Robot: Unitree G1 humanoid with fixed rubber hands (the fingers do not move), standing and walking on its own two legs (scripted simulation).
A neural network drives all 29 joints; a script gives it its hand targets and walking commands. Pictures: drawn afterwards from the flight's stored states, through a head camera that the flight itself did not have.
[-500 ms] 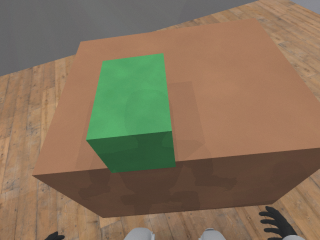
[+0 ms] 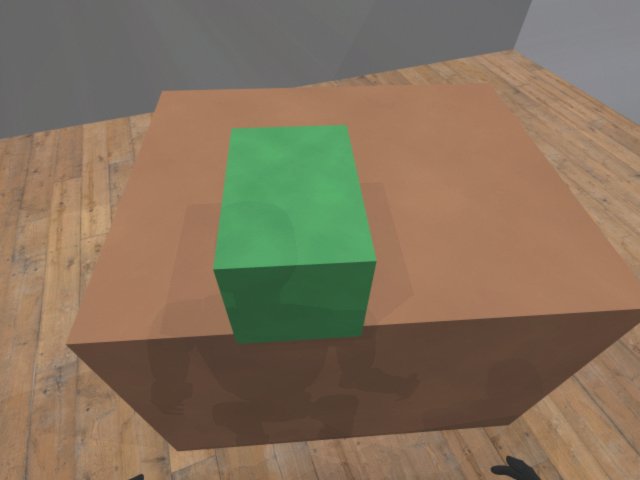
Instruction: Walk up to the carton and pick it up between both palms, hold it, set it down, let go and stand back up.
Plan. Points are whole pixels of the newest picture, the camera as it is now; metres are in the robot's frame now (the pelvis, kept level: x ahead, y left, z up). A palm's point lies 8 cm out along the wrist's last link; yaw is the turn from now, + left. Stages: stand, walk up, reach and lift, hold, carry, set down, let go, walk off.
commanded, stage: walk up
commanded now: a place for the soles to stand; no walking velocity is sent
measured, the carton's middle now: (294, 229) +0.50 +0.03 +0.00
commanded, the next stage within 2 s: none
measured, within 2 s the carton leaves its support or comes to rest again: neither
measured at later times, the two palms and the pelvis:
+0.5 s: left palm out of the picture +0.13 +0.24 -0.09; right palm out of the picture +0.12 -0.28 -0.09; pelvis +0.02 -0.02 +0.00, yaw -1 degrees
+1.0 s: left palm out of the picture +0.11 +0.27 -0.09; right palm out of the picture +0.11 -0.27 -0.10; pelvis +0.02 +0.00 +0.00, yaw +0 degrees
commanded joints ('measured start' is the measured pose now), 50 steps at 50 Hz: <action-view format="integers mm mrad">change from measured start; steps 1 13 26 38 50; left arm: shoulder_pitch -22 -30 -41 -49 -61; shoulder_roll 114 144 146 142 190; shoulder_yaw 32 27 23 23 61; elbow -69 -58 -52 -49 -71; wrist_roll -22 -23 -20 -21 13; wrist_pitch -10 -19 -20 -15 -14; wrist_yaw -14 -18 -21 -22 15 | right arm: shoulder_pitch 24 29 23 27 117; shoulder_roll -154 -120 -134 -139 -114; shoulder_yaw -34 -20 -22 -23 -48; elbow -84 -102 -108 -107 -97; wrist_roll -2 -3 -3 -4 -29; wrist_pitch -23 -32 -31 -30 -30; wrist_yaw -3 -2 -5 -7 30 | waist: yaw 17 13 17 21 -37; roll -47 -31 -8 -23 -130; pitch -18 -53 -67 -63 -10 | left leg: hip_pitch -37 -1 16 24 83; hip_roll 78 65 66 71 13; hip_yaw -120 -63 -47 -41 22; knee -181 -142 -126 -132 -140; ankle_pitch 2 116 143 135 60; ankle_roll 53 45 42 44 44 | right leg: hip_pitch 6 29 40 36 -109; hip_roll -81 -101 -98 -88 -177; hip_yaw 110 132 136 133 220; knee -106 -77 -76 -71 -102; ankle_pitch -95 86 136 131 -104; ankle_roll -65 -66 -72 -68 -122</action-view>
